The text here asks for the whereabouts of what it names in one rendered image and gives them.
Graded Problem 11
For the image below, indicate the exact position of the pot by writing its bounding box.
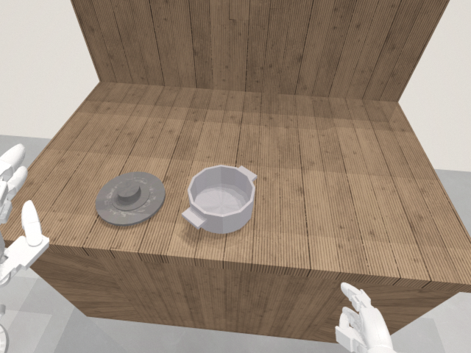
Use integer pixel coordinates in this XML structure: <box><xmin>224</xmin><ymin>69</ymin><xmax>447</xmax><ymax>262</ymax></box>
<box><xmin>182</xmin><ymin>165</ymin><xmax>257</xmax><ymax>234</ymax></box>

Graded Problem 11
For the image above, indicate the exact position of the table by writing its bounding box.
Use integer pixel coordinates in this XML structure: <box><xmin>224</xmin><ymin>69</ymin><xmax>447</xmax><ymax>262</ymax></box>
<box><xmin>0</xmin><ymin>0</ymin><xmax>471</xmax><ymax>343</ymax></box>

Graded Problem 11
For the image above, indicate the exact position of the knob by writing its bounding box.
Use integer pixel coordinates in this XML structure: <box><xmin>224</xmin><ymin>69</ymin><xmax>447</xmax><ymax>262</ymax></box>
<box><xmin>116</xmin><ymin>180</ymin><xmax>141</xmax><ymax>202</ymax></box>

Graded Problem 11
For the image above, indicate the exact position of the lid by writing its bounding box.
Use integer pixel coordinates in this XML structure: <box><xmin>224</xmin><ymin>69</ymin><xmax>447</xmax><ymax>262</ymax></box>
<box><xmin>95</xmin><ymin>171</ymin><xmax>166</xmax><ymax>227</ymax></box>

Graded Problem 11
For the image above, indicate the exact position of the robot left hand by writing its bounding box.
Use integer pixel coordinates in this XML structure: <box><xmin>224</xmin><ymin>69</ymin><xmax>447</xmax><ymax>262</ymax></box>
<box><xmin>0</xmin><ymin>144</ymin><xmax>49</xmax><ymax>288</ymax></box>

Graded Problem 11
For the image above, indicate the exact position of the robot right hand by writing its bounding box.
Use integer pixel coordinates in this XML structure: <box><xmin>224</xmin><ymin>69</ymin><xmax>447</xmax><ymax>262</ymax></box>
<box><xmin>336</xmin><ymin>282</ymin><xmax>393</xmax><ymax>353</ymax></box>

